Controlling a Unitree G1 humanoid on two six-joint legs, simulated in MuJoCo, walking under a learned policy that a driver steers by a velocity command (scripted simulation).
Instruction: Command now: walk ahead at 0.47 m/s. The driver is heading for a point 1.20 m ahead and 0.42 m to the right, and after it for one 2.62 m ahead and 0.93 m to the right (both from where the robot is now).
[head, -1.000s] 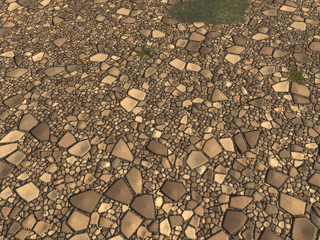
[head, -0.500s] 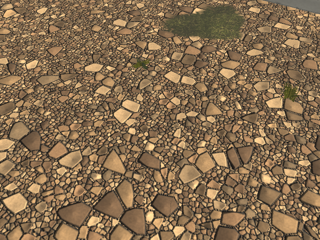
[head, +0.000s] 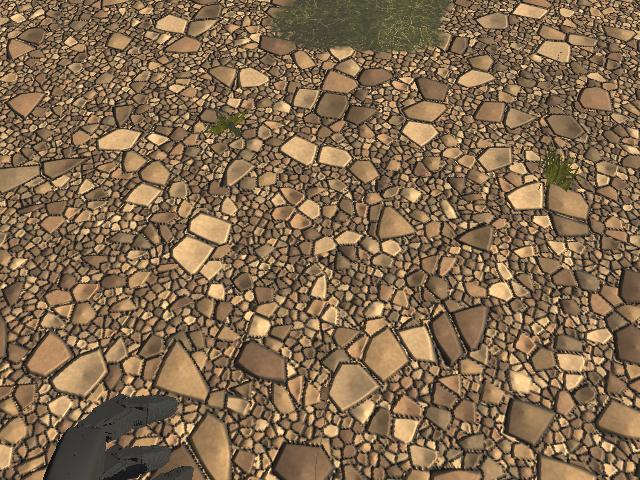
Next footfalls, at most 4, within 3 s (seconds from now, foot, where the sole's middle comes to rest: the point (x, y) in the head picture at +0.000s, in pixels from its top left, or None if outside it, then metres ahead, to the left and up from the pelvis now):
0.02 right None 0.19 -0.11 -0.76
0.56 left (245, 463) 0.49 0.13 -0.76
1.10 right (368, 340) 0.75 -0.16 -0.76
1.60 left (330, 225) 1.09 -0.10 -0.76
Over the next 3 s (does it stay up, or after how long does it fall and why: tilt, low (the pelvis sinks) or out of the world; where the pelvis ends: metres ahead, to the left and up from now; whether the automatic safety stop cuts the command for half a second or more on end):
stays up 1.44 -0.62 0.03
